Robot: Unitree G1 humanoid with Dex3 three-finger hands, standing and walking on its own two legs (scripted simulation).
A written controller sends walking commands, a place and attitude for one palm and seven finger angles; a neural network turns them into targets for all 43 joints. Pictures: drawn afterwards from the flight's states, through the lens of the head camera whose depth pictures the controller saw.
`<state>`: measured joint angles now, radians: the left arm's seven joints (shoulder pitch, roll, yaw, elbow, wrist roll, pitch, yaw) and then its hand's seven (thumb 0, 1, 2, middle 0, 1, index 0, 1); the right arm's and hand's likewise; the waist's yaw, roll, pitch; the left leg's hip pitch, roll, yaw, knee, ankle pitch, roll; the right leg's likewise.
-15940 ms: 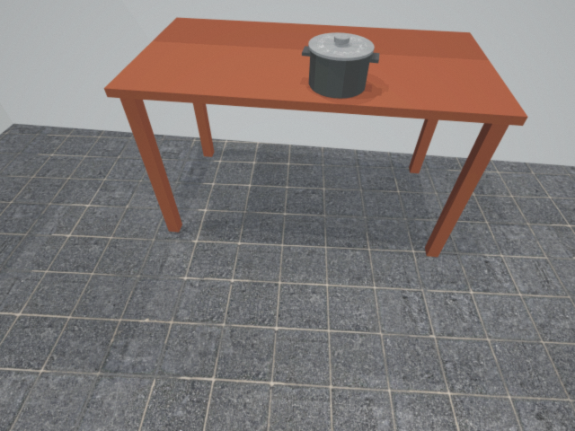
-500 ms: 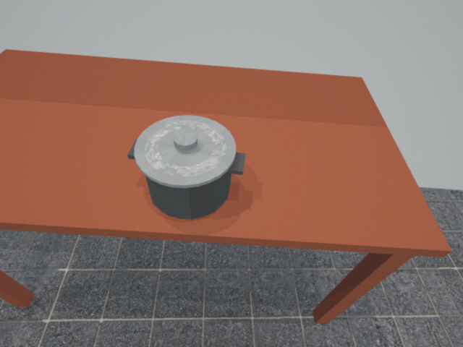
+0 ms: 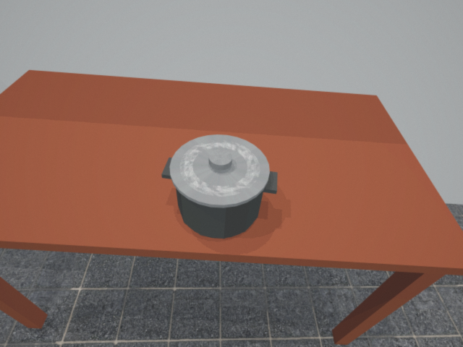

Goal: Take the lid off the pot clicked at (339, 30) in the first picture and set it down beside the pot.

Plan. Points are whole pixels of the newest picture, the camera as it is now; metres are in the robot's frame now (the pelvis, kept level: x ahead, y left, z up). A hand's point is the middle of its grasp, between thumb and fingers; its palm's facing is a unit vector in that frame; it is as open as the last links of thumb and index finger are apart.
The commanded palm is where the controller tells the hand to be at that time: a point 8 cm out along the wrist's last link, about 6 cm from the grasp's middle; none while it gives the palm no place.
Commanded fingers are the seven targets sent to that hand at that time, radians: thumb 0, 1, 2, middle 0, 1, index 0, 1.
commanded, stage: come to a stop and stand still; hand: left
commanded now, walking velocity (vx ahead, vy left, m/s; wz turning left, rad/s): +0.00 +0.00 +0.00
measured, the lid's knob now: (220, 159) +0.43 +0.05 +0.10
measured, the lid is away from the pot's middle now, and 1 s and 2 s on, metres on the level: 0.00 0.00 0.00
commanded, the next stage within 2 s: look again from close up in 0.34 s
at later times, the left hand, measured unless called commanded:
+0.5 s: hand out of the picture -0.05 +0.17 -0.18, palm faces +0.01 -0.99 -0.17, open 7.4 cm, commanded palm none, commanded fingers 0.00 0.90 0.90 -0.20 -0.30 -0.20 -0.30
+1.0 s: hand out of the picture -0.07 +0.11 -0.17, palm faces +0.03 -0.99 -0.14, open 7.4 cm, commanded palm none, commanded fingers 0.00 0.90 0.90 -0.20 -0.30 -0.20 -0.30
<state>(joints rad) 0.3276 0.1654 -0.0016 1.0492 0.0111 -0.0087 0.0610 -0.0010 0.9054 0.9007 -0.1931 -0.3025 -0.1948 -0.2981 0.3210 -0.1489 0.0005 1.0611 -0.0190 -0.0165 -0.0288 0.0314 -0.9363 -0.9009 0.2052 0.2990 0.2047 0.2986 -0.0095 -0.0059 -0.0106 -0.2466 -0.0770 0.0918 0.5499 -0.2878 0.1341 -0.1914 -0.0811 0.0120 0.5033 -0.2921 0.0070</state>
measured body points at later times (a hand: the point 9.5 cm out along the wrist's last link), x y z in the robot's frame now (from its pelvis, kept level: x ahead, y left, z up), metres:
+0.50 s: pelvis -0.02 +0.00 +0.01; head -0.03 +0.02 +0.46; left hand -0.05 +0.22 -0.16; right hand -0.01 -0.23 -0.14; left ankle +0.01 +0.03 -0.73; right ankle -0.01 -0.19 -0.73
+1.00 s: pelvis -0.02 -0.04 +0.01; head -0.04 -0.03 +0.46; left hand -0.07 +0.16 -0.16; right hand -0.04 -0.25 -0.15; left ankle +0.01 +0.03 -0.73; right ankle -0.01 -0.19 -0.73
